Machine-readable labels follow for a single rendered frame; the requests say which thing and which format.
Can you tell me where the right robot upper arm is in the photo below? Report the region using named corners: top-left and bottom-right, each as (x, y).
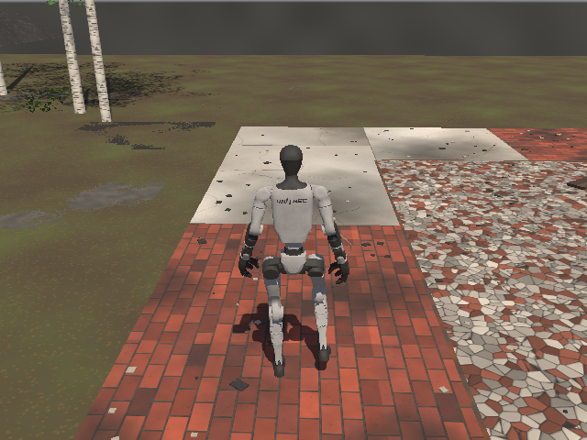
top-left (311, 184), bottom-right (336, 236)

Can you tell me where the right robot forearm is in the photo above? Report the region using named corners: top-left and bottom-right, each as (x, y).
top-left (327, 221), bottom-right (347, 264)

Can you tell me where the right robot hand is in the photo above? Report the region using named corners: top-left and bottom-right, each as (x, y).
top-left (328, 261), bottom-right (349, 284)

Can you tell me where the left robot shin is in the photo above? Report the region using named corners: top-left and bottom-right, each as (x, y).
top-left (269, 306), bottom-right (283, 365)

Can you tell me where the left robot upper arm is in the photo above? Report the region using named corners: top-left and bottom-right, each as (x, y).
top-left (249, 185), bottom-right (273, 236)

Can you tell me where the left robot hand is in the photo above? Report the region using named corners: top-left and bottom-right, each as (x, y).
top-left (238, 257), bottom-right (260, 278)

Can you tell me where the robot left foot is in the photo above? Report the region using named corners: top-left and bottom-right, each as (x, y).
top-left (272, 354), bottom-right (285, 378)

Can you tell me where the left robot forearm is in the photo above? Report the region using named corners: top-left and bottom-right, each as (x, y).
top-left (240, 222), bottom-right (258, 260)

